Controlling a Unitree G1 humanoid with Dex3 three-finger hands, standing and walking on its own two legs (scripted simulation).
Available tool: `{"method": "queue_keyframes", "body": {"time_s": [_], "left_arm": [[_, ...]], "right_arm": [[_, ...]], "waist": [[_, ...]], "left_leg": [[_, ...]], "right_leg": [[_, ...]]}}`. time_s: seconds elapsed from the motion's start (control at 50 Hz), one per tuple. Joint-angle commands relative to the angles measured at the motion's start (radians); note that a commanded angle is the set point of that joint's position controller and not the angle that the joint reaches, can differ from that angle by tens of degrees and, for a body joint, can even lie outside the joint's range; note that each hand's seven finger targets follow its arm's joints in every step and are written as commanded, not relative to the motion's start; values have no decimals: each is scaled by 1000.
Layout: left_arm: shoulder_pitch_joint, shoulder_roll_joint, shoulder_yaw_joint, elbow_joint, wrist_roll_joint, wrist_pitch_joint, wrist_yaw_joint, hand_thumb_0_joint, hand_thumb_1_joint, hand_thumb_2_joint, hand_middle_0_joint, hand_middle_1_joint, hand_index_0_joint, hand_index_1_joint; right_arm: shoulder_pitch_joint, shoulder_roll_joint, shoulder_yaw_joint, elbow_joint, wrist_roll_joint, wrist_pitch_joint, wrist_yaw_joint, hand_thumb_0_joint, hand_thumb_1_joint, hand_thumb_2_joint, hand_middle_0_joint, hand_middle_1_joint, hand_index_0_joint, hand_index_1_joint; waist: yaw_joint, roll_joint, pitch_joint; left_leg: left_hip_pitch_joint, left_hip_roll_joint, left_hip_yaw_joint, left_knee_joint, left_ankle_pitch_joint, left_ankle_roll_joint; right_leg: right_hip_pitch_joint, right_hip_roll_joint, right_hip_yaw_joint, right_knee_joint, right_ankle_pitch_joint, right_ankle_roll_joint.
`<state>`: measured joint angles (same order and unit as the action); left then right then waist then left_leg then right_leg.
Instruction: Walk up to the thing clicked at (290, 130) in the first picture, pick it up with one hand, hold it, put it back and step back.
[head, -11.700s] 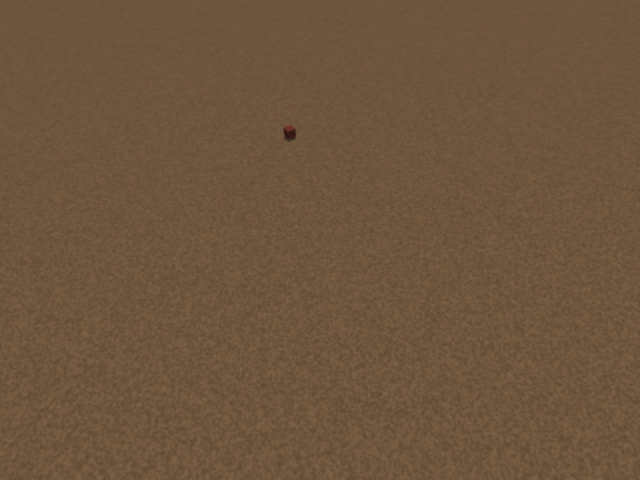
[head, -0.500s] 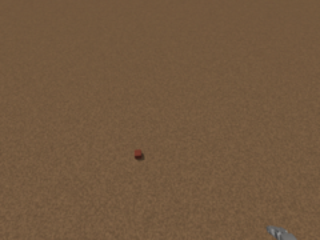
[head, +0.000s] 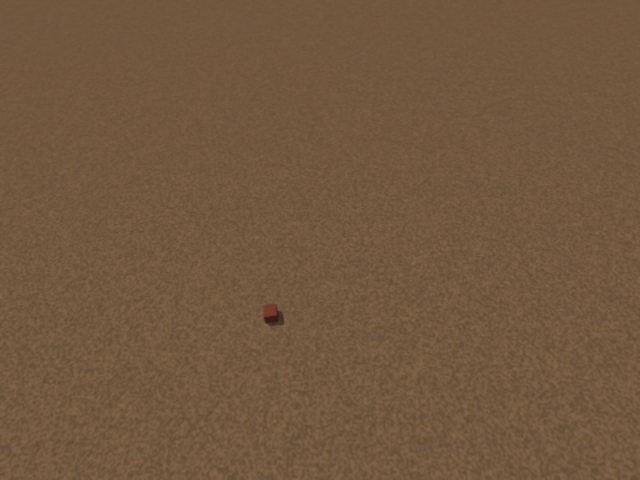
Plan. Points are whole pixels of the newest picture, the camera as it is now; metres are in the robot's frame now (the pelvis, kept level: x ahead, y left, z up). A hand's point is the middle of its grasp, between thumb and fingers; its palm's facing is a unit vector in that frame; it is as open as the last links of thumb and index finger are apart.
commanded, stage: stand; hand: left
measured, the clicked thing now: (270, 313) +0.74 +0.23 -0.76
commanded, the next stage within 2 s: walk up in 0.38 s
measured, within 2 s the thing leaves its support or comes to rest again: neither
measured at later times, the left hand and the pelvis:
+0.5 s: hand out of the picture +0.07 +0.26 -0.15, palm faces +0.03 -0.94 -0.33, open 7.4 cm; pelvis +0.01 +0.00 +0.00, yaw +1 degrees
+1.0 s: hand (130, 443) +0.20 +0.31 -0.15, palm faces -0.05 -0.94 -0.34, open 7.4 cm; pelvis +0.14 +0.03 -0.01, yaw +1 degrees
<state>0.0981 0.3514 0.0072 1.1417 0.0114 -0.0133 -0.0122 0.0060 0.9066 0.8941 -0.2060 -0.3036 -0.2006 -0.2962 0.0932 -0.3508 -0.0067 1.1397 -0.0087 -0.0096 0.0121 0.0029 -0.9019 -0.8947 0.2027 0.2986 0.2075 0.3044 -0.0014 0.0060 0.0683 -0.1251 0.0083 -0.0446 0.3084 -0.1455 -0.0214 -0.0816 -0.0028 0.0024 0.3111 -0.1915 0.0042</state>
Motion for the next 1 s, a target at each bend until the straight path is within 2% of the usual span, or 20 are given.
{"method": "queue_keyframes", "body": {"time_s": [0.0,0.06,0.34,0.36,0.38,0.4,0.42,0.44,0.46,0.54,0.56,0.6,0.62,0.64,0.66,0.68,0.72,0.8,0.86,0.98], "left_arm": [[-43,220,36,-60,-5,-25,16,0,900,900,-200,-300,-200,-300],[-38,220,35,-61,-6,-27,18,0,900,900,-200,-300,-200,-300],[-32,223,29,-65,-5,-21,18,0,900,900,-200,-300,-200,-300],[43,282,91,-108,9,-28,-4,0,900,900,-200,-300,-200,-300],[96,292,102,-97,19,-27,-10,0,900,900,-200,-300,-200,-300],[124,311,118,-101,22,-28,-12,0,900,900,-200,-300,-200,-300],[142,334,133,-119,24,-34,-9,0,900,900,-200,-300,-200,-300],[142,340,139,-145,31,-43,-8,0,900,900,-200,-300,-200,-300],[128,315,136,-154,25,-47,-7,0,900,900,-200,-300,-200,-300],[39,308,135,-238,33,-49,-25,0,900,900,-200,-300,-200,-300],[34,300,131,-252,29,-45,-30,0,900,900,-200,-300,-200,-300],[16,275,119,-278,21,-32,-35,0,900,900,-200,-300,-200,-300],[73,223,101,-286,19,-26,-36,0,900,900,-200,-300,-200,-300],[109,150,82,-305,9,-26,-35,0,900,900,-200,-300,-200,-300],[102,229,105,-293,13,-18,-22,0,900,900,-200,-300,-200,-300],[104,284,104,-288,7,-19,-19,0,900,900,-200,-300,-200,-300],[191,285,106,-248,-6,-18,-24,0,900,900,-200,-300,-200,-300],[219,268,106,-250,8,-15,-45,0,900,900,-200,-300,-200,-300],[154,258,108,-289,15,-15,-60,0,900,900,-200,-300,-200,-300],[120,231,115,-320,13,-29,-71,0,900,900,-200,-300,-200,-300]], "right_arm": [[-41,-207,-36,-58,-1,-26,-13,0,-900,-900,200,300,200,300],[-34,-207,-36,-59,0,-26,-16,0,-900,-900,200,300,200,300],[-6,-209,-30,-56,1,-20,-17,0,-900,-900,200,300,200,300],[59,-270,-76,-100,-11,-32,1,0,-900,-900,200,300,200,300],[45,-273,-81,-113,-22,-31,10,0,-900,-900,200,300,200,300],[-18,-249,-82,-147,-27,-27,14,0,-900,-900,200,300,200,300],[-60,-227,-82,-183,-29,-24,18,0,-900,-900,200,300,200,300],[-48,-229,-88,-191,-32,-31,18,0,-900,-900,200,300,200,300],[-20,-246,-98,-184,-30,-37,20,0,-900,-900,200,300,200,300],[86,-218,-108,-207,-25,-52,43,0,-900,-900,200,300,200,300],[104,-215,-114,-209,-28,-55,44,0,-900,-900,200,300,200,300],[241,-216,-134,-178,-34,-62,32,0,-900,-900,200,300,200,300],[321,-263,-155,-159,-38,-68,21,0,-900,-900,200,300,200,300],[395,-371,-179,-170,-52,-75,10,0,-900,-900,200,300,200,300],[339,-427,-180,-210,-35,-79,13,0,-900,-900,200,300,200,300],[268,-403,-172,-236,-19,-79,11,0,-900,-900,200,300,200,300],[190,-331,-143,-286,-15,-85,5,0,-900,-900,200,300,200,300],[220,-310,-135,-306,-11,-95,6,0,-900,-900,200,300,200,300],[242,-326,-140,-327,-10,-97,8,0,-900,-900,200,300,200,300],[244,-327,-136,-363,-3,-89,10,0,-900,-900,200,300,200,300]], "waist": [[-1,2,-93],[1,-14,-117],[-6,-6,-87],[6,-26,-174],[37,-23,-96],[69,-84,5],[95,-178,83],[93,-139,121],[72,-73,114],[10,-162,14],[-3,-161,18],[-76,-99,-11],[-100,62,-70],[-130,328,-81],[-106,219,-57],[-71,104,14],[-8,89,35],[-12,137,26],[-30,147,51],[-17,130,32]], "left_leg": [[13,105,-77,-37,71,31],[27,110,-75,-20,133,30],[10,108,-71,-24,82,27],[-26,47,-58,64,-349,90],[-196,36,-55,106,-514,89],[-373,-1,0,218,-461,67],[-489,-3,38,425,-327,49],[-545,46,-7,480,-292,40],[-535,62,-39,507,-274,39],[-247,80,25,328,-246,37],[-181,63,52,268,-199,32],[67,8,112,136,-36,25],[253,1,79,131,-112,40],[302,252,-360,-67,-439,138],[119,392,-635,-164,-645,243],[33,398,-592,-165,-633,265],[29,317,-382,-109,-457,232],[-5,258,-160,-108,-186,224],[-37,261,-119,-113,-184,242],[-100,230,-48,-13,-76,204]], "right_leg": [[-10,-128,98,-60,65,-27],[10,-131,96,-49,134,-26],[-22,-125,103,-59,78,-30],[63,-71,92,-10,-353,-73],[80,-104,155,-27,-540,-100],[95,-176,257,-93,-628,-139],[83,-306,395,-209,-637,-202],[99,-366,434,-218,-500,-252],[92,-343,391,-200,-400,-253],[-32,-248,178,-128,-239,-206],[-77,-217,129,-84,-186,-191],[-236,-155,35,134,-127,-147],[-360,-89,-18,351,-134,-119],[-569,63,-54,665,-371,-71],[-540,34,127,773,-431,-69],[-538,-7,172,817,-347,-72],[-531,-51,171,787,-231,-61],[-442,-66,88,613,-139,-4],[-417,-92,39,507,-101,1],[-246,-63,-35,331,-3,-30]]}}
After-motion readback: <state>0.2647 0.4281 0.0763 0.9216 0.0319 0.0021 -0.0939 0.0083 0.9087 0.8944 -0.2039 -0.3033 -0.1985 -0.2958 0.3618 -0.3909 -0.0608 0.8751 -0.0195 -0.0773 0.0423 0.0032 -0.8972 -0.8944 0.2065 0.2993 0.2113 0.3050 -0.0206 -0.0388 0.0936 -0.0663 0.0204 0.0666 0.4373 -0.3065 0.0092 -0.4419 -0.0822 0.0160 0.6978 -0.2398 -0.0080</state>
